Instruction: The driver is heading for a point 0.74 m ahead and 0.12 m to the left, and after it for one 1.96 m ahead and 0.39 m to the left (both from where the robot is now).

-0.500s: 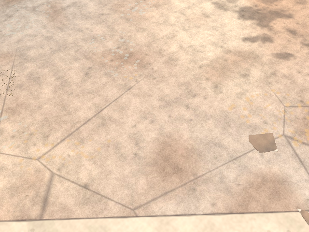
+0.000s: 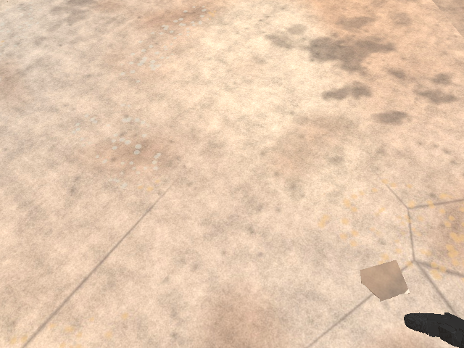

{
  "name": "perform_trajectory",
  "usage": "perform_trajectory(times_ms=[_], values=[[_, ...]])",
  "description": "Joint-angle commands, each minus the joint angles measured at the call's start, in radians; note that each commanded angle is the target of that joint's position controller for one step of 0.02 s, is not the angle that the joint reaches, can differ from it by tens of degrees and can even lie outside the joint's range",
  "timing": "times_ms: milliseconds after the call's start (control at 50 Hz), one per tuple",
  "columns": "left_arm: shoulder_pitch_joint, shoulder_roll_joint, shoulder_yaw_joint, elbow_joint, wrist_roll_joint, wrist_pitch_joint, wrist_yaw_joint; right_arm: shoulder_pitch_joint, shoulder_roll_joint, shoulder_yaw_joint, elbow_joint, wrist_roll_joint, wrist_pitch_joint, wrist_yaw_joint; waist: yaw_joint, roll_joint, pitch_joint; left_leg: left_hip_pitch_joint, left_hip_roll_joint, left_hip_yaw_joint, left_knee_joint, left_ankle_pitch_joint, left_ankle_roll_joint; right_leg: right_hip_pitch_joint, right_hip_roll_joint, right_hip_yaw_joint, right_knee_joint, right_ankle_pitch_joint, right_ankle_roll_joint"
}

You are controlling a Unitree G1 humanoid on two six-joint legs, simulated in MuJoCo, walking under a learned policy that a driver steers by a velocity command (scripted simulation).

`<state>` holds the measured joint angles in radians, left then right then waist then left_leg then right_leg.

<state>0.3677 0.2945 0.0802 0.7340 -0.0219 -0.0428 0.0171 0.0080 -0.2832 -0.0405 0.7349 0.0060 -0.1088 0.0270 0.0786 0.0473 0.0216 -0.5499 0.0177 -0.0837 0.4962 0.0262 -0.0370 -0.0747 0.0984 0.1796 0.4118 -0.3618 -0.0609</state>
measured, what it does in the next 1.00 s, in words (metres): walks ahead: left foot, then right foot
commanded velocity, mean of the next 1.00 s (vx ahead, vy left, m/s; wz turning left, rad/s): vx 0.50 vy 0.00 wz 0.06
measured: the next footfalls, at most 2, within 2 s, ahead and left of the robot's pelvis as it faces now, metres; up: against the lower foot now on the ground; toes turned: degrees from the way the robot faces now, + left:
left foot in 0.04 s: +0.20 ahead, +0.13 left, +0.00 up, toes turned -5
right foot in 0.56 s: +0.46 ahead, -0.14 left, +0.00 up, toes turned -6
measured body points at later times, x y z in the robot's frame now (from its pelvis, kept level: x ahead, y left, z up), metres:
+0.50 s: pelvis +0.27 +0.00 +0.00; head +0.30 +0.00 +0.45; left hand +0.54 +0.19 -0.07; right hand +0.21 -0.27 -0.13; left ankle +0.16 +0.14 -0.74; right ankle +0.42 -0.14 -0.71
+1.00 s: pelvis +0.53 -0.03 +0.00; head +0.56 -0.02 +0.45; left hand +0.52 +0.26 -0.13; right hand +0.75 -0.25 -0.10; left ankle +0.69 +0.13 -0.70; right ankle +0.42 -0.14 -0.74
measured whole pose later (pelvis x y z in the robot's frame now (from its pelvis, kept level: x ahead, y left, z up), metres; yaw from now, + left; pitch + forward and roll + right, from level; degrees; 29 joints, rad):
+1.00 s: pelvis +0.53 -0.03 +0.00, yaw +8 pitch +1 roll -3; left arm 0.33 0.28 0.08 0.84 0.00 -0.08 0.01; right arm 0.10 -0.27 -0.05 0.75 0.02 -0.03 0.05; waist 0.07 0.04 0.03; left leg -0.65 0.09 0.00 0.67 0.00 0.03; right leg 0.08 0.02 -0.25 0.22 -0.32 0.00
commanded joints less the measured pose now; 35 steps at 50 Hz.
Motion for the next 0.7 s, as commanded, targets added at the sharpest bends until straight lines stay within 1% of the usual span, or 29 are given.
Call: perform_trajectory(times_ms=[20, 40, 60, 80, 100, 120, 140, 160, 180, 200, 220, 240, 280, 340, 380, 420, 460, 480, 500, 520, 540, 560, 580, 600, 620, 640, 660, 680, 700], values=[[-0.021, 0.130, 0.034, -0.050, 0.005, 0.000, 0.009, 0.051, -0.142, -0.050, -0.042, 0.000, -0.030, 0.002, -0.085, -0.187, -0.042, 0.185, -0.007, 0.031, -0.039, -0.058, 0.049, -0.035, -0.245, 0.196, 0.024, 0.343, -0.108], [-0.014, 0.090, 0.018, -0.052, 0.010, 0.000, 0.005, 0.153, -0.169, -0.064, -0.018, -0.014, -0.037, -0.002, -0.130, -0.168, -0.118, 0.351, 0.020, 0.021, -0.047, -0.062, 0.085, -0.057, -0.188, 0.153, 0.162, 0.404, -0.078], [0.013, 0.038, -0.005, -0.065, 0.028, 0.000, 0.003, 0.297, -0.218, -0.073, -0.006, -0.026, -0.036, -0.008, -0.176, -0.047, -0.265, 0.604, 0.183, -0.160, -0.029, -0.116, 0.144, -0.180, -0.118, 0.072, 0.445, 0.227, -0.039], [0.192, -0.021, -0.020, -0.070, -0.011, -0.012, -0.001, 0.384, -0.300, -0.098, 0.050, -0.026, -0.022, 0.002, -0.094, 0.331, -0.347, 0.890, 0.380, -0.667, -0.153, -0.351, 0.329, -0.554, 0.020, -0.019, 0.771, -0.222, 0.033], [0.157, 0.091, -0.005, -0.042, -0.024, -0.015, 0.004, 0.367, -0.194, -0.076, 0.038, 0.007, -0.021, 0.009, -0.135, 0.184, -0.270, 0.856, 0.374, -0.744, -0.221, -0.611, 0.312, -0.681, -0.045, 0.034, 0.883, -0.204, 0.037], [0.016, 0.143, 0.009, -0.062, -0.018, -0.016, 0.003, 0.312, -0.135, -0.059, 0.025, 0.008, -0.016, 0.006, -0.162, 0.084, -0.141, 0.733, 0.329, -0.574, -0.230, -0.582, 0.265, -0.708, -0.080, 0.017, 0.894, -0.110, 0.032], [-0.061, 0.135, 0.007, -0.081, -0.002, -0.016, 0.007, 0.257, -0.121, -0.050, 0.016, -0.006, -0.009, 0.004, -0.147, 0.008, -0.081, 0.613, 0.286, -0.449, -0.236, -0.459, 0.241, -0.675, -0.116, -0.021, 0.864, -0.043, 0.031], [-0.106, 0.122, 0.007, -0.097, 0.013, -0.021, 0.004, 0.231, -0.102, -0.043, 0.021, -0.012, -0.005, 0.003, -0.133, 0.006, -0.030, 0.523, 0.252, -0.366, -0.253, -0.342, 0.244, -0.660, -0.142, -0.028, 0.804, 0.003, 0.030], [-0.101, 0.104, 0.006, -0.101, 0.013, -0.024, -0.002, 0.223, -0.088, -0.035, 0.025, -0.020, -0.006, -0.001, -0.107, 0.036, -0.028, 0.474, 0.221, -0.301, -0.270, -0.258, 0.237, -0.610, -0.171, -0.037, 0.757, 0.035, 0.027], [-0.088, 0.086, 0.002, -0.097, 0.010, -0.024, -0.007, 0.228, -0.079, -0.032, 0.032, -0.018, -0.008, -0.003, -0.096, 0.057, -0.034, 0.456, 0.201, -0.259, -0.286, -0.203, 0.238, -0.582, -0.181, -0.055, 0.719, 0.047, 0.030], [-0.082, 0.067, -0.003, -0.096, 0.009, -0.024, -0.010, 0.240, -0.083, -0.032, 0.041, -0.011, -0.010, -0.005, -0.091, 0.061, -0.039, 0.450, 0.197, -0.228, -0.298, -0.153, 0.249, -0.577, -0.186, -0.074, 0.685, 0.046, 0.034], [-0.096, 0.054, -0.008, -0.102, 0.011, -0.023, -0.011, 0.252, -0.098, -0.035, 0.050, -0.004, -0.012, -0.006, -0.092, 0.056, -0.033, 0.443, 0.202, -0.203, -0.313, -0.106, 0.261, -0.586, -0.193, -0.088, 0.642, 0.055, 0.041], [-0.159, 0.034, -0.019, -0.129, 0.018, -0.026, -0.013, 0.271, -0.134, -0.044, 0.063, 0.003, -0.010, -0.012, -0.105, 0.035, -0.017, 0.442, 0.212, -0.161, -0.341, -0.038, 0.276, -0.613, -0.206, -0.109, 0.530, 0.117, 0.057], [-0.247, 0.015, -0.031, -0.148, 0.015, -0.034, -0.022, 0.296, -0.154, -0.045, 0.078, 0.009, 0.003, -0.017, -0.133, 0.028, -0.004, 0.438, 0.181, -0.071, -0.354, 0.006, 0.250, -0.577, -0.197, -0.139, 0.345, 0.281, 0.064], [-0.306, 0.013, -0.033, -0.160, 0.009, -0.039, -0.030, 0.326, -0.161, -0.043, 0.093, 0.015, 0.010, -0.017, -0.155, 0.028, 0.007, 0.435, 0.166, -0.027, -0.347, 0.020, 0.233, -0.529, -0.176, -0.162, 0.245, 0.364, 0.067], [-0.359, 0.017, -0.033, -0.176, 0.003, -0.042, -0.039, 0.368, -0.165, -0.041, 0.112, 0.018, 0.019, -0.017, -0.173, 0.030, 0.019, 0.460, 0.182, -0.025, -0.334, 0.020, 0.227, -0.507, -0.160, -0.173, 0.190, 0.390, 0.063], [-0.397, 0.027, -0.030, -0.194, 0.000, -0.045, -0.048, 0.390, -0.172, -0.042, 0.128, 0.021, 0.030, -0.018, -0.173, 0.035, 0.033, 0.514, 0.212, -0.036, -0.309, 0.038, 0.217, -0.508, -0.150, -0.173, 0.146, 0.354, 0.044], [-0.402, 0.036, -0.027, -0.200, 0.000, -0.047, -0.052, 0.392, -0.180, -0.044, 0.133, 0.022, 0.036, -0.020, -0.164, 0.040, 0.035, 0.541, 0.227, -0.040, -0.291, 0.065, 0.209, -0.499, -0.145, -0.173, 0.126, 0.323, 0.031], [-0.390, 0.048, -0.022, -0.200, 0.001, -0.050, -0.054, 0.394, -0.185, -0.045, 0.138, 0.023, 0.042, -0.022, -0.147, 0.043, 0.030, 0.551, 0.233, -0.050, -0.259, 0.117, 0.200, -0.454, -0.136, -0.174, 0.102, 0.294, 0.018], [-0.330, 0.069, -0.010, -0.187, 0.005, -0.053, -0.053, 0.379, -0.196, -0.047, 0.137, 0.025, 0.047, -0.024, -0.101, 0.044, 0.000, 0.547, 0.222, -0.041, -0.188, 0.241, 0.186, -0.353, -0.113, -0.189, 0.068, 0.284, 0.000], [-0.201, 0.107, 0.013, -0.148, 0.011, -0.053, -0.046, 0.370, -0.189, -0.042, 0.134, 0.025, 0.050, -0.026, -0.032, 0.028, -0.078, 0.507, 0.179, -0.009, -0.044, 0.349, 0.163, -0.159, -0.096, -0.203, 0.037, 0.301, -0.026], [-0.026, 0.167, 0.036, -0.113, 0.025, -0.051, -0.034, 0.351, -0.150, -0.025, 0.109, 0.009, 0.045, -0.026, 0.047, -0.012, -0.213, 0.343, 0.129, 0.022, 0.194, 0.218, 0.128, 0.132, -0.208, -0.100, 0.085, 0.327, -0.076], [0.076, 0.268, 0.059, -0.098, 0.040, -0.040, -0.026, 0.449, -0.035, 0.011, 0.079, -0.001, 0.027, -0.023, 0.032, -0.257, -0.373, -0.046, -0.020, 0.095, 0.587, -0.271, 0.053, 0.504, -0.486, 0.308, 0.051, 0.211, -0.212], [0.098, 0.191, 0.039, -0.091, 0.035, -0.035, -0.027, 0.441, -0.087, 0.000, 0.096, 0.017, 0.012, -0.020, 0.048, -0.277, -0.419, -0.155, -0.031, -0.034, 0.739, -0.599, 0.055, 0.477, -0.531, 0.508, -0.064, 0.095, -0.240], [0.037, 0.142, 0.020, -0.086, 0.027, -0.036, -0.026, 0.362, -0.159, -0.026, 0.075, 0.042, 0.009, -0.018, 0.039, -0.211, -0.247, -0.225, 0.018, -0.043, 0.792, -0.539, 0.062, 0.346, -0.493, 0.363, -0.089, 0.066, -0.195], [-0.031, 0.110, 0.009, -0.088, 0.023, -0.038, -0.027, 0.310, -0.153, -0.026, 0.063, 0.042, 0.012, -0.019, 0.009, -0.174, -0.156, -0.213, 0.061, -0.016, 0.763, -0.453, 0.062, 0.212, -0.447, 0.233, -0.121, 0.098, -0.167], [-0.089, 0.078, 0.000, -0.083, 0.024, -0.043, -0.032, 0.287, -0.139, -0.029, 0.061, 0.030, 0.020, -0.022, -0.022, -0.148, -0.087, -0.184, 0.087, -0.009, 0.715, -0.391, 0.056, 0.095, -0.406, 0.143, -0.165, 0.140, -0.152], [-0.130, 0.058, -0.005, -0.080, 0.028, -0.053, -0.035, 0.304, -0.124, -0.034, 0.068, 0.024, 0.036, -0.025, -0.057, -0.167, -0.053, -0.125, 0.112, -0.017, 0.679, -0.341, 0.050, 0.007, -0.375, 0.065, -0.207, 0.186, -0.136], [-0.155, 0.053, -0.003, -0.071, 0.032, -0.063, -0.037, 0.327, -0.100, -0.032, 0.075, 0.025, 0.051, -0.026, -0.080, -0.171, -0.039, -0.076, 0.118, -0.015, 0.668, -0.309, 0.043, -0.052, -0.361, 0.016, -0.241, 0.218, -0.133]])
Velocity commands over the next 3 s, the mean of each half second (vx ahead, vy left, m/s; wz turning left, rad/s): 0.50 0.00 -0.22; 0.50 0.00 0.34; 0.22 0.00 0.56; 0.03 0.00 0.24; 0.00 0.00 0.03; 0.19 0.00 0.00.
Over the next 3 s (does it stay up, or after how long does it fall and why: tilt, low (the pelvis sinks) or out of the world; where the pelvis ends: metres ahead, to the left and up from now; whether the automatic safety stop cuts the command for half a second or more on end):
stays up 0.87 0.05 0.01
